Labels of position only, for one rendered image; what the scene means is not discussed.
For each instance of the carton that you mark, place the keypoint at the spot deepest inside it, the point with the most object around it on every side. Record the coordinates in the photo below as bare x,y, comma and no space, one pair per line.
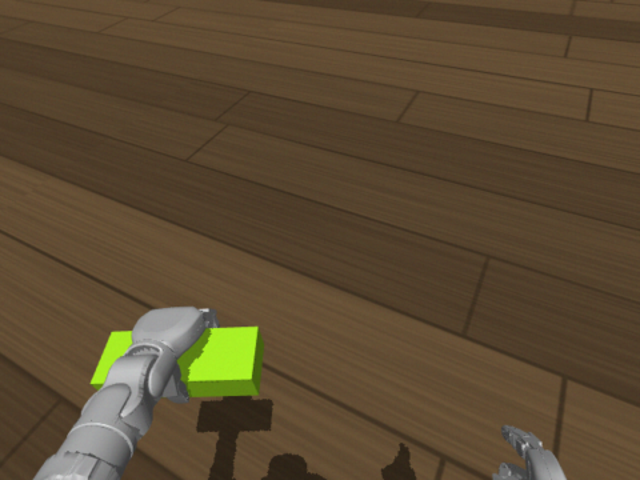
222,362

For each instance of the right robot hand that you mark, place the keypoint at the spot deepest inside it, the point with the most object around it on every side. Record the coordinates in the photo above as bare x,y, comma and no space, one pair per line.
540,464

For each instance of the left robot arm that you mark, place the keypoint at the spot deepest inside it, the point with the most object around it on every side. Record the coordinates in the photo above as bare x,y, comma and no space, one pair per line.
103,440

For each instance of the left robot hand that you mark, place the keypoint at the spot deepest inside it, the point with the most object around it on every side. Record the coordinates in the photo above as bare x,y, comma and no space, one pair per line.
178,328

